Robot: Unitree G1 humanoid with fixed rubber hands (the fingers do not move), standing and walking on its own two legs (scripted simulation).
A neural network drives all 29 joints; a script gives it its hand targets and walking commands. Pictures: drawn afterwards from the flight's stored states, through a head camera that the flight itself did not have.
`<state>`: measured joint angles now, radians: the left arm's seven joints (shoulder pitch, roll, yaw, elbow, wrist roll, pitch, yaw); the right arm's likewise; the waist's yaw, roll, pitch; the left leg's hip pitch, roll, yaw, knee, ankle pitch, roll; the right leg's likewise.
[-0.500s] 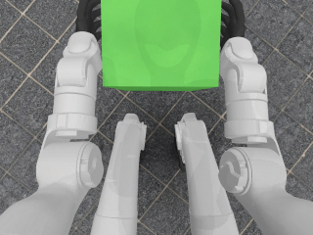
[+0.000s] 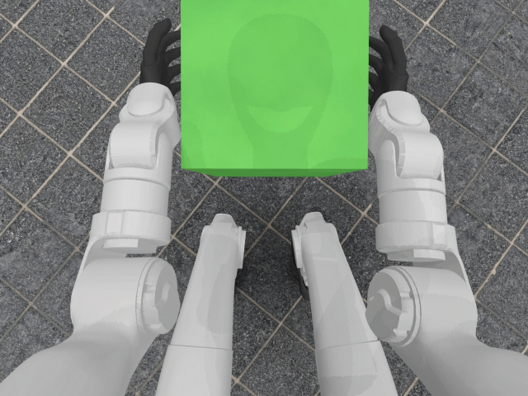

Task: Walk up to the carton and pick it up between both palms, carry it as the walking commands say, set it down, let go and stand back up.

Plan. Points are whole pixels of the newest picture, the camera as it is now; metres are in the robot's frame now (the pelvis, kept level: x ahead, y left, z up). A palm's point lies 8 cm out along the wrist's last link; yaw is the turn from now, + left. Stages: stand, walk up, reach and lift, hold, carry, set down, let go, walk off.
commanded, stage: reach and lift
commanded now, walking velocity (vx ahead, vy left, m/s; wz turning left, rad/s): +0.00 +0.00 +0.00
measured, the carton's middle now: (272, 101) +0.49 +0.00 -0.11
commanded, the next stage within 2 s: none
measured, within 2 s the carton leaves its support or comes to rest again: neither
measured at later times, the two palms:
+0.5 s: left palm (140, 77) +0.47 +0.14 +0.02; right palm (418, 86) +0.45 -0.15 +0.02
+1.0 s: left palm (54, 9) +0.46 +0.15 +0.14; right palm (495, 13) +0.45 -0.14 +0.14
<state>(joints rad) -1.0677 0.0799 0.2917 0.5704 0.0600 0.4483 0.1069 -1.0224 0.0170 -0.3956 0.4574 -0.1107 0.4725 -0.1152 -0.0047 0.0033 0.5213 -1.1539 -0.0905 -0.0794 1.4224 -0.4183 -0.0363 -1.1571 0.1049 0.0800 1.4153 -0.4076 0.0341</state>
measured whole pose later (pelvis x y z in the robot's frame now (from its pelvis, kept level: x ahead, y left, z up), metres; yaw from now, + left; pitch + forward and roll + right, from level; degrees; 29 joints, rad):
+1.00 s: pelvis +0.11 -0.01 +0.13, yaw +1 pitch +4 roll +0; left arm -0.55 -0.07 0.36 0.71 0.26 0.46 0.01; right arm -0.52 0.19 -0.44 0.61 -0.28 0.48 -0.07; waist -0.01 0.00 -0.03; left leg -0.51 -0.06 -0.11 0.80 -0.35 -0.01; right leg -0.51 0.07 0.09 0.80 -0.35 -0.01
